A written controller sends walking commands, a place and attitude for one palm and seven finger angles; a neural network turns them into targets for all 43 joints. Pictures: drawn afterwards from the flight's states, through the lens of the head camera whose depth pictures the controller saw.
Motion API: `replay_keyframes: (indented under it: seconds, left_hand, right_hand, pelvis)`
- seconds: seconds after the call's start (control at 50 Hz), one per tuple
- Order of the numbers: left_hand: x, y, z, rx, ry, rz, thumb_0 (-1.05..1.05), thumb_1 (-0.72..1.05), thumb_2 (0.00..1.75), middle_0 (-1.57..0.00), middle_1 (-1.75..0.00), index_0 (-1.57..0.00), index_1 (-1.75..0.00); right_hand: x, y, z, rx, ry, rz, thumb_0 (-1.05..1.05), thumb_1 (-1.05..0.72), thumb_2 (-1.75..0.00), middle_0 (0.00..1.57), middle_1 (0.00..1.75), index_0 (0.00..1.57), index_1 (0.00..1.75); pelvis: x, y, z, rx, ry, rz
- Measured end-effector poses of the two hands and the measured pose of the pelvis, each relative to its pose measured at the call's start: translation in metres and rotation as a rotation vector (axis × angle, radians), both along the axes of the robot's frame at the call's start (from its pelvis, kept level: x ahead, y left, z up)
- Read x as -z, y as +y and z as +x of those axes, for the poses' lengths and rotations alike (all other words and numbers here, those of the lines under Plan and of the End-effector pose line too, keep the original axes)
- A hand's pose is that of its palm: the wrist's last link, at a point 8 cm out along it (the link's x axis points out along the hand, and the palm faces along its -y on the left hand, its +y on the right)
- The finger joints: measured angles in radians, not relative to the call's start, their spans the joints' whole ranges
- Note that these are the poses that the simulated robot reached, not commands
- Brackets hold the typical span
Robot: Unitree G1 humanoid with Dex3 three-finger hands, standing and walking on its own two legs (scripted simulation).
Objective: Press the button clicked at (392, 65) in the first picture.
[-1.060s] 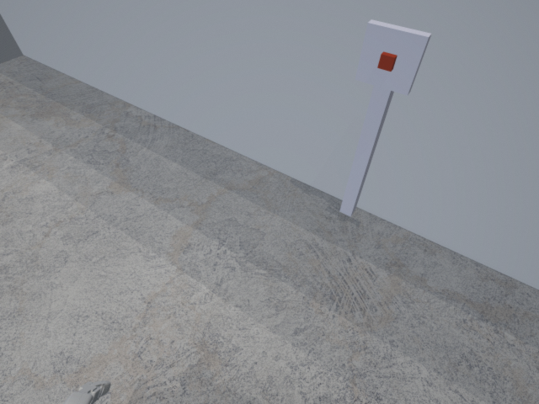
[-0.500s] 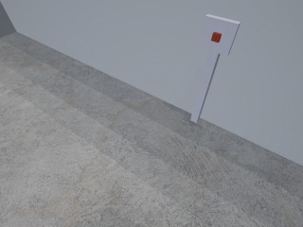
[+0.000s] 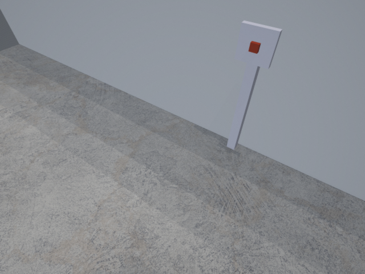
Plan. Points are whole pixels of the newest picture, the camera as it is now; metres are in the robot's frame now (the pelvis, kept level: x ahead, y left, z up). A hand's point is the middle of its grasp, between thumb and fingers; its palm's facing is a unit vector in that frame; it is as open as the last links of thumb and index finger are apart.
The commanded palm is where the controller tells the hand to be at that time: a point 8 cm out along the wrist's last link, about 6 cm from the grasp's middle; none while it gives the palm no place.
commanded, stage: look at it before walking up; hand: left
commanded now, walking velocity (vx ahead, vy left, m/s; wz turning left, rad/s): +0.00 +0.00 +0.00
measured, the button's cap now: (254, 47) +1.08 -0.28 +0.01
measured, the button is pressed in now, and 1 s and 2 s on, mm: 0 0 0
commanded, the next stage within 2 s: walk to a spot facing it in 0.48 s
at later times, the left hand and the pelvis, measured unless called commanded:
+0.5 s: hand out of the picture +0.07 +0.25 -0.15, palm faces -0.03 -0.94 -0.34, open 7.4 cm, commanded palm none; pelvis +0.00 +0.00 +0.00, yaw +0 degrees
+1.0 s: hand out of the picture +0.03 +0.16 -0.18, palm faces +0.02 -0.98 -0.19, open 7.4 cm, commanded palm none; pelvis +0.07 -0.02 -0.02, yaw -3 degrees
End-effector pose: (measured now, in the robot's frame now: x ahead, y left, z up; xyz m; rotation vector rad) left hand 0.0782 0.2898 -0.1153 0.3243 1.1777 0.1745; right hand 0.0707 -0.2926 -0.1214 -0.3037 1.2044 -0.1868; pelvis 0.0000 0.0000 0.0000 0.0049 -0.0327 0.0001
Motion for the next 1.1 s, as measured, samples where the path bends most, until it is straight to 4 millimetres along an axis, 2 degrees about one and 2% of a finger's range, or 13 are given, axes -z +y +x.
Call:
replay_keyframes:
  seconds: [0.38, 0.64, 0.76, 0.94, 0.98, 1.02, 1.1]
  left_hand:
    - [0.002, 0.002, -0.017, -0.014, 0.040, 0.000, 0.00, 0.90, 0.90, -0.20, -0.30, -0.21, -0.30]
    - [0.002, 0.002, -0.018, -0.023, 0.041, 0.005, 0.00, 0.90, 0.90, -0.20, -0.30, -0.21, -0.30]
    - [0.017, -0.017, -0.030, -0.028, 0.103, -0.047, 0.00, 0.90, 0.90, -0.20, -0.30, -0.20, -0.30]
    - [0.040, -0.069, -0.042, -0.078, 0.200, -0.134, 0.00, 0.91, 0.90, -0.20, -0.30, -0.20, -0.30]
    - [0.039, -0.078, -0.048, -0.111, 0.212, -0.147, 0.00, 0.90, 0.90, -0.20, -0.30, -0.20, -0.30]
    - [0.035, -0.086, -0.057, -0.130, 0.260, -0.159, 0.00, 0.90, 0.90, -0.20, -0.30, -0.20, -0.30]
    - [0.028, -0.091, -0.070, -0.145, 0.396, -0.187, 0.00, 0.90, 0.90, -0.20, -0.30, -0.21, -0.30]
  right_hand:
    - [-0.001, -0.001, -0.006, 0.000, 0.018, -0.006, 0.01, -0.90, -0.90, 0.20, 0.30, 0.20, 0.30]
    - [0.000, 0.002, -0.003, -0.007, 0.015, -0.001, 0.00, -0.90, -0.90, 0.20, 0.30, 0.20, 0.30]
    - [0.013, 0.019, -0.015, 0.028, 0.044, 0.049, 0.00, -0.90, -0.90, 0.20, 0.30, 0.20, 0.30]
    - [0.045, 0.037, -0.049, 0.129, 0.198, 0.139, 0.00, -0.90, -0.90, 0.20, 0.30, 0.20, 0.30]
    - [0.042, 0.039, -0.041, 0.123, 0.232, 0.143, 0.01, -0.90, -0.90, 0.20, 0.30, 0.20, 0.30]
    - [0.038, 0.042, -0.021, 0.122, 0.218, 0.146, 0.01, -0.90, -0.90, 0.20, 0.30, 0.20, 0.30]
    - [0.029, 0.049, 0.044, 0.127, 0.107, 0.152, 0.01, -0.90, -0.90, 0.20, 0.30, 0.20, 0.30]
  pelvis:
    - [-0.001, 0.000, -0.003, 0.000, 0.001, -0.001]
    - [-0.001, 0.001, -0.002, -0.001, 0.002, -0.001]
    - [0.004, 0.000, 0.013, 0.031, 0.011, 0.000]
    - [0.020, -0.016, 0.057, 0.046, 0.021, -0.013]
    - [0.018, -0.016, 0.068, 0.050, 0.023, -0.010]
    - [0.014, -0.015, 0.079, 0.060, 0.026, -0.005]
    - [0.009, -0.007, 0.106, 0.085, 0.037, 0.002]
